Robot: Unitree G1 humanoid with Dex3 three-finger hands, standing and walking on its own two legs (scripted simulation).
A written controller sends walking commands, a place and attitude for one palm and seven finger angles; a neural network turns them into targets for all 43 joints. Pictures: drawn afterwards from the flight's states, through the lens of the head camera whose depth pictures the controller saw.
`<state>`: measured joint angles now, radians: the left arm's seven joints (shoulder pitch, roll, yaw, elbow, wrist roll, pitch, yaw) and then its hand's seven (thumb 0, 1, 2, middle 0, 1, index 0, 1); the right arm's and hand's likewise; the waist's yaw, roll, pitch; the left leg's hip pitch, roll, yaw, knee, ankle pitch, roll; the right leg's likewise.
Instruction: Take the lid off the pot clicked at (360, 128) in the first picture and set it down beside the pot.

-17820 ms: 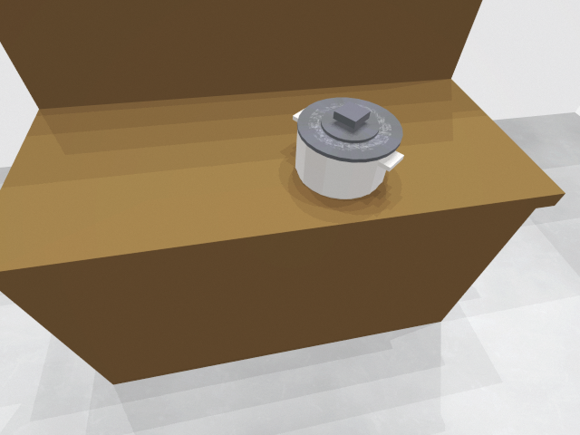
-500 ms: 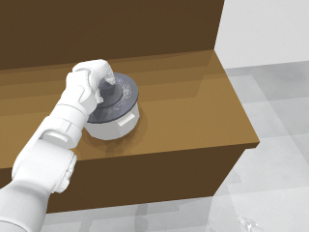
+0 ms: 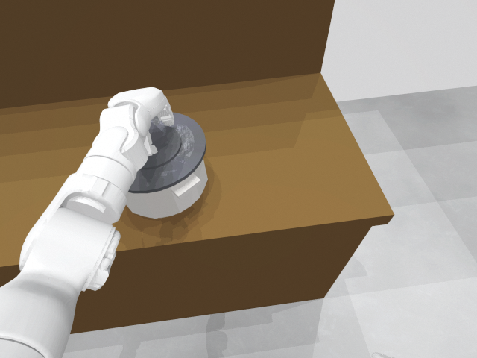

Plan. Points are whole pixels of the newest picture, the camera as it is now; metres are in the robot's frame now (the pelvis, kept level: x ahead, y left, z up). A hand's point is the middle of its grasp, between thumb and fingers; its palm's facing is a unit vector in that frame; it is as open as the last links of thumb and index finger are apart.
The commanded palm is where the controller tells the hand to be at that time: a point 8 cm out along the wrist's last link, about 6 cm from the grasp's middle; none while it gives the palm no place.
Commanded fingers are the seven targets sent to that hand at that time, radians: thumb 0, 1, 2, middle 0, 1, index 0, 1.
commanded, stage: lower the open fingers around the knob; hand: left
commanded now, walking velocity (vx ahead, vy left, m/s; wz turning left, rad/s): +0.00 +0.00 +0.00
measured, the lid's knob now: (148, 137) +0.49 +0.16 +0.09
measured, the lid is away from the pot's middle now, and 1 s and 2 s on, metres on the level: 0.01 0.01 0.01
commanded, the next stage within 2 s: close the fingers and squeeze the knob in 0.48 s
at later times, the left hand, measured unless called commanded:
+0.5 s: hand (144, 135) +0.47 +0.15 +0.12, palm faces -0.35 -0.10 -0.93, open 10.2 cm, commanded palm +0.46 +0.16 +0.17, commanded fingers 0.00 -0.33 1.50 -0.84 -0.08 -0.84 -0.08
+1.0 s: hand (141, 136) +0.47 +0.16 +0.12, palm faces -0.37 -0.12 -0.92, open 10.0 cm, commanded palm +0.47 +0.17 +0.17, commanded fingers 0.00 0.08 1.00 -0.58 -0.93 -0.58 -0.93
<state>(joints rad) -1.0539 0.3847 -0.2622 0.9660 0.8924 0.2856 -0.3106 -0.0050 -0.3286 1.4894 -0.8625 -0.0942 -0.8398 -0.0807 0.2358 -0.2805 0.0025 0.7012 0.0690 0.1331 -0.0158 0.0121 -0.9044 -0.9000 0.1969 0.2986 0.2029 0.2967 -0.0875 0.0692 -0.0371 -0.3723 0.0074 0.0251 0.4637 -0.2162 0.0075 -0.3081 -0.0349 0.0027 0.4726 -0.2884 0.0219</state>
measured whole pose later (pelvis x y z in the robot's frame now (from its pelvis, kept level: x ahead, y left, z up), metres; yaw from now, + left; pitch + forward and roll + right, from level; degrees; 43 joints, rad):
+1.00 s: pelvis +0.00 +0.00 +0.00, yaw -1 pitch +8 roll +0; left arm -1.04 0.42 -0.22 0.99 0.89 0.24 -0.33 -0.02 -0.12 1.02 -0.51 -0.78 -0.56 -0.80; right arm 0.24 -0.28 0.01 0.68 0.07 0.13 -0.02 0.01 -0.90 -0.90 0.20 0.30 0.20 0.30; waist -0.09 0.06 -0.05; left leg -0.38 0.01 0.03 0.48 -0.23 0.01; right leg -0.32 -0.03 0.01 0.47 -0.28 0.03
